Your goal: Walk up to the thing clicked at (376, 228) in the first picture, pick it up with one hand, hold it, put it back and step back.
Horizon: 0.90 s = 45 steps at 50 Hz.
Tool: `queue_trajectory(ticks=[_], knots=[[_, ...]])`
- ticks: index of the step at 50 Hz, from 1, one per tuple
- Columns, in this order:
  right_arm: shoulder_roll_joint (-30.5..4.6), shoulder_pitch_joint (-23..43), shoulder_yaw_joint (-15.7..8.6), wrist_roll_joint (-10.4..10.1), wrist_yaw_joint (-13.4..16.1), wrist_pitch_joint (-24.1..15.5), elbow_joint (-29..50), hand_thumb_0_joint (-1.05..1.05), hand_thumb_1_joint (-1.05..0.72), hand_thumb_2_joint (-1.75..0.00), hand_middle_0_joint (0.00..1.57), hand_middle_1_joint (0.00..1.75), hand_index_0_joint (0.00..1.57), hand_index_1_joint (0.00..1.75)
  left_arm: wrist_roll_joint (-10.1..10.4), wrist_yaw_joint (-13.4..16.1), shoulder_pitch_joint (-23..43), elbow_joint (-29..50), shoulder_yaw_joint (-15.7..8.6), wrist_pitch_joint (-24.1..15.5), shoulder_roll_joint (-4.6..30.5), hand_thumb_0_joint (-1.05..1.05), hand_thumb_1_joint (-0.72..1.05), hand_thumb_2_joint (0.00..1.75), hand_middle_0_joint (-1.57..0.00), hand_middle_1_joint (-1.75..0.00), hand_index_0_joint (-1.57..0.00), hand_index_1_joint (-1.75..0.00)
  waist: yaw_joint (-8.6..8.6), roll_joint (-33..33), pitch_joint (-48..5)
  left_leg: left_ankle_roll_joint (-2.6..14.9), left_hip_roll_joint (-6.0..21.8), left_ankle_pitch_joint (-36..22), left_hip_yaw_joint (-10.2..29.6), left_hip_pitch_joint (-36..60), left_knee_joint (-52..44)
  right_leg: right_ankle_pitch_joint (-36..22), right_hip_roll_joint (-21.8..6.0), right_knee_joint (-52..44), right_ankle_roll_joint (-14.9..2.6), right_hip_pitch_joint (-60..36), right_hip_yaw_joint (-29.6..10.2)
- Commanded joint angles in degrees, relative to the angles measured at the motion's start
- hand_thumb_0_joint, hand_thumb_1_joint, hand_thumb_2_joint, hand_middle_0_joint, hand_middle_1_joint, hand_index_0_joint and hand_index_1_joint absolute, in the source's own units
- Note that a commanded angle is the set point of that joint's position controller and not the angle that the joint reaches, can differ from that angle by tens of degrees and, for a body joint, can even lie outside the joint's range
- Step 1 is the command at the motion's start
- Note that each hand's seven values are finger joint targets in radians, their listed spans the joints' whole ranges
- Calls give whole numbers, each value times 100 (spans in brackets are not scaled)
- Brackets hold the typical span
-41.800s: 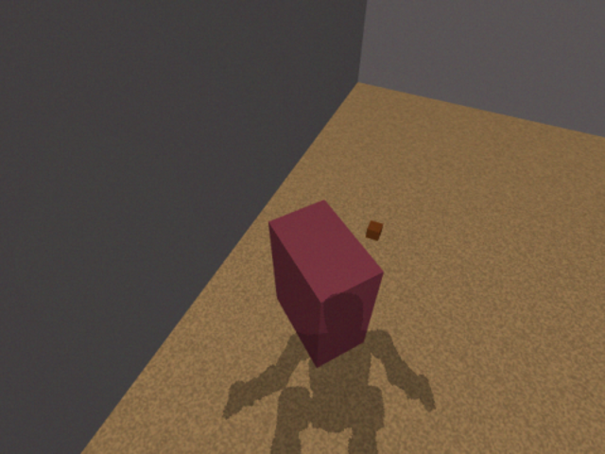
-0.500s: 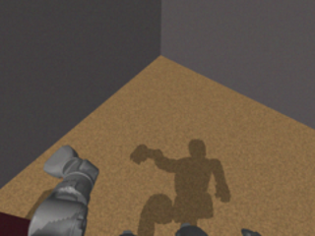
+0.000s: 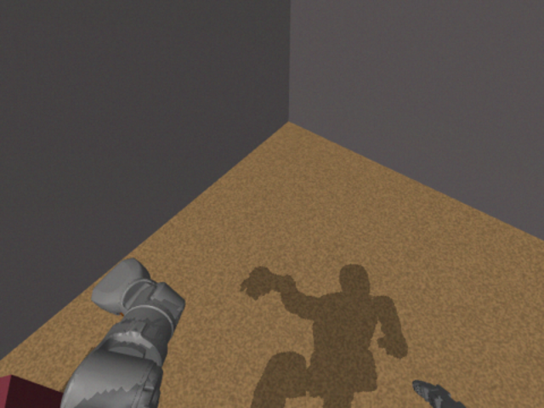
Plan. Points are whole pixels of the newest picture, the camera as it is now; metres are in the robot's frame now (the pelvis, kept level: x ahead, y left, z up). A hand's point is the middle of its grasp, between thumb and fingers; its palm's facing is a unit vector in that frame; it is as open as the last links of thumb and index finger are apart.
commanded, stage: hold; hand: left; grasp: from above
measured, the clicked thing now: (141, 308) +0.32 +0.23 -0.09
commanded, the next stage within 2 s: crouch in 1.56 s
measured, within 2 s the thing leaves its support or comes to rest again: neither
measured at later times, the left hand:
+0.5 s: hand (142, 299) +0.32 +0.22 -0.04, palm faces -0.23 -0.37 -0.90, open 8.7 cm
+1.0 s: hand (138, 301) +0.31 +0.22 -0.03, palm faces -0.22 -0.38 -0.90, open 8.6 cm
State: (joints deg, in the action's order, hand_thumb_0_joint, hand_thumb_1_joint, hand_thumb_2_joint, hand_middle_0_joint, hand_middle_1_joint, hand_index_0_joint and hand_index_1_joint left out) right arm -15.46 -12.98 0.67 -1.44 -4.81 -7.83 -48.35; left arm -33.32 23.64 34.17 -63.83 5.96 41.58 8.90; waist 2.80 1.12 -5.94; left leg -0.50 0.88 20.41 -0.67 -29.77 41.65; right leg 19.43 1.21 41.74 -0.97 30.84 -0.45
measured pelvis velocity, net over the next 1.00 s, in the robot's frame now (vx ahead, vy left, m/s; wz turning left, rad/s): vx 0.01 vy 0.00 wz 0.01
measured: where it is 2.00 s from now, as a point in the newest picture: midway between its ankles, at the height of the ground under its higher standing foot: outside the picture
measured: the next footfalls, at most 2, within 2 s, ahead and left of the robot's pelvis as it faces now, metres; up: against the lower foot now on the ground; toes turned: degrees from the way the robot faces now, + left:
none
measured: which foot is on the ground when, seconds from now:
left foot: down 0.00-1.00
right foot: down 0.00-1.00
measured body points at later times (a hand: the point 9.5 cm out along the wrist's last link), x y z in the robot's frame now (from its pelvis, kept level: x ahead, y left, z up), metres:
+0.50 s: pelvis +0.01 +0.00 +0.01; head +0.03 -0.02 +0.46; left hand +0.33 +0.23 +0.01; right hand +0.14 -0.25 -0.11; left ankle +0.00 +0.12 -0.71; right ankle +0.01 -0.11 -0.71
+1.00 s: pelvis +0.01 +0.00 +0.02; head +0.01 -0.02 +0.47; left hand +0.32 +0.23 +0.02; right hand +0.16 -0.24 -0.10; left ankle +0.00 +0.12 -0.71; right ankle +0.01 -0.11 -0.71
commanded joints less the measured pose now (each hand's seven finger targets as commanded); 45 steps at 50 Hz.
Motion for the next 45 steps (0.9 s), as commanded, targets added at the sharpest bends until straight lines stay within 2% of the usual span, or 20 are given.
queue_trajectory(ticks=[1, 3, 8, 10, 11, 12, 14, 16, 17, 18, 21, 23, 26, 27, 31, 33, 34, 36, 37, 45], knots=[[-833, 128, -215, -56, 8, -218, 598, 0, -89, -90, 20, 30, 20, 30, -292, 212, 2405, 1027, 133, 84, 910, 0, 64, 50, -112, -32, -107, -38, 34, -130, -1662, 37, -157, -1386, -114, 846, -620, -1422, 103, -634, 37, -1045, 44], [-841, 160, -241, -51, 4, -213, 596, 0, -89, -90, 20, 30, 20, 30, -298, 224, 2322, 968, 55, 110, 1012, 0, 64, 49, -112, -32, -106, -38, -37, -121, -1648, 29, -165, -1484, -139, 855, -647, -1539, 98, -643, 39, -1194, 35], [-805, 235, -226, -79, -11, -166, 660, 0, -89, -90, 20, 30, 20, 30, -331, 158, 2347, 1197, 155, 136, 902, 0, 65, 50, -113, -31, -107, -37, -35, -182, -1731, 52, -186, -1752, -149, 987, -674, -1982, 63, -665, 64, -1403, -5], [-811, 236, -220, -67, -10, -172, 664, 0, -90, -90, 20, 30, 20, 30, -330, 147, 2407, 1319, 116, 154, 1011, 0, 64, 48, -112, -31, -106, -37, -86, -118, -1738, 49, -185, -1718, -154, 1014, -718, -1848, 65, -691, 50, -1406, 8], [-801, 238, -214, -63, -13, -183, 683, 0, -90, -90, 20, 30, 20, 30, -315, 141, 2398, 1291, 136, 178, 944, 0, 64, 47, -113, -30, -106, -36, -90, -92, -1723, 44, -179, -1695, -138, 1035, -765, -1772, 75, -691, 35, -1410, 32], [-783, 301, -187, -80, -13, -193, 710, 0, -90, -90, 20, 30, 20, 30, -345, 145, 2388, 1369, 281, 199, 787, 0, 63, 48, -112, -30, -106, -36, -56, -127, -1567, 59, -178, -1555, -126, 1053, -824, -1645, 75, -789, 47, -1391, 44], [-794, 355, -197, -92, -8, -178, 732, 0, -90, -90, 20, 30, 20, 30, -381, 153, 2337, 1510, 184, 210, 985, 0, 62, 50, -113, -28, -105, -36, -119, -69, -1691, 51, -199, -1645, -156, 1105, -810, -1725, 63, -794, 49, -1522, 24], [-775, 371, -190, -83, -17, -162, 729, 0, -90, -90, 20, 30, 20, 30, -348, 141, 2307, 1514, 209, 264, 889, 0, 61, 51, -113, -28, -105, -36, -89, -136, -1742, 67, -192, -1755, -164, 1122, -780, -1918, 54, -792, 62, -1560, -3], [-781, 369, -203, -81, -19, -160, 747, 0, -90, -90, 20, 30, 20, 30, -344, 146, 2277, 1555, 168, 285, 921, 0, 62, 52, -114, -28, -106, -37, -141, -118, -1761, 65, -201, -1803, -175, 1143, -788, -1993, 43, -792, 64, -1624, -8], [-763, 436, -185, -95, -22, -161, 754, 0, -90, -90, 20, 30, 20, 30, -340, 123, 2287, 1551, 254, 302, 807, 0, 63, 53, -115, -28, -106, -37, -60, -192, -1721, 72, -195, -1805, -159, 1168, -817, -2067, 48, -811, 82, -1634, -11], [-764, 434, -194, -75, -25, -144, 734, 0, -90, -90, 20, 30, 20, 30, -305, 94, 2222, 1531, 171, 371, 907, 0, 64, 50, -113, -30, -106, -37, -151, -106, -1617, 54, -180, -1769, -163, 1185, -891, -1876, 54, -853, 56, -1609, 0], [-764, 469, -175, -102, -24, -163, 764, 0, -90, -90, 20, 30, 20, 30, -323, 62, 2220, 1586, 294, 398, 802, 0, 62, 51, -113, -29, -106, -37, -116, -185, -1570, 71, -181, -1748, -136, 1252, -948, -1854, 59, -904, 55, -1640, 24], [-765, 536, -182, -105, -28, -163, 775, 0, -90, -90, 20, 30, 20, 30, -315, 32, 2169, 1612, 213, 431, 919, 0, 60, 51, -113, -28, -105, -36, -189, -102, -1578, 65, -192, -1782, -155, 1251, -959, -1848, 46, -919, 50, -1690, 1], [-721, 548, -156, -104, -30, -160, 776, 0, -90, -90, 20, 30, 20, 30, -294, 34, 2225, 1646, 283, 457, 803, 0, 61, 52, -114, -28, -105, -37, -166, -138, -1477, 78, -195, -1769, -155, 1240, -980, -1896, 42, -979, 62, -1661, -3], [-720, 607, -137, -115, -31, -164, 806, 0, -90, -90, 20, 30, 20, 30, -330, -13, 2191, 1702, 308, 490, 815, 0, 63, 57, -117, -28, -108, -38, -155, -250, -1549, 101, -191, -1778, -149, 1303, -1019, -1935, 38, -1014, 75, -1732, -18], [-698, 642, -129, -108, -45, -150, 796, 0, -90, -90, 20, 30, 20, 30, -321, -23, 2153, 1740, 318, 532, 764, 0, 61, 56, -116, -27, -106, -38, -168, -320, -1608, 119, -211, -1869, -168, 1319, -987, -2166, 12, -1031, 97, -1821, -39], [-723, 677, -145, -121, -38, -177, 845, 0, -90, -90, 20, 30, 20, 30, -331, -12, 2218, 1937, 289, 520, 867, 0, 63, 55, -116, -29, -107, -38, -197, -235, -1720, 115, -222, -1856, -173, 1388, -1015, -2139, 6, -1022, 95, -1914, -47], [-678, 676, -105, -112, -48, -169, 834, 0, -90, -90, 20, 30, 20, 30, -316, -25, 2124, 1856, 391, 585, 673, 0, 61, 57, -116, -28, -106, -39, -158, -361, -1573, 136, -224, -1849, -169, 1351, -1028, -2171, 0, -1064, 102, -1869, -29], [-699, 699, -122, -111, -51, -159, 812, 0, -90, -90, 20, 30, 20, 30, -361, -26, 2171, 1935, 294, 593, 875, 0, 61, 58, -117, -29, -106, -39, -223, -212, -1642, 124, -232, -1908, -196, 1363, -1023, -2224, -13, -1056, 98, -1888, -49], [-637, 875, -93, -120, -74, -185, 881, 0, -90, -90, 20, 30, 20, 30, -399, -73, 2043, 2208, 376, 730, 807, 0, 66, 61, -121, -29, -110, -40, -258, -67, -1496, 96, -202, -1779, -143, 1476, -1198, -1810, 24, -1157, 38, -1898, 11]])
